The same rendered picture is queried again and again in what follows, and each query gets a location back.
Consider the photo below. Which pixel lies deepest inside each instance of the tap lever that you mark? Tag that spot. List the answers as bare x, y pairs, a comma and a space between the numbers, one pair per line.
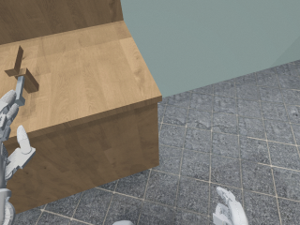
19, 92

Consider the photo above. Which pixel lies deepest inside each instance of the robot right hand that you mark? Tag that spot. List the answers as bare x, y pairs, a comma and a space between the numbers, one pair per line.
234, 214

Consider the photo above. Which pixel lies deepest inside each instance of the robot left hand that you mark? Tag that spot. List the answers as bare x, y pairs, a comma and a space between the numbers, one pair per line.
21, 156

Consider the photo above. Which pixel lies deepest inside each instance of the robot left forearm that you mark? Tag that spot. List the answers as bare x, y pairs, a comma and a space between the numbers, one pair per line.
7, 210

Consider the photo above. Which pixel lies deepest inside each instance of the counter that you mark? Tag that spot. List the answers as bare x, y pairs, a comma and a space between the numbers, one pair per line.
91, 102

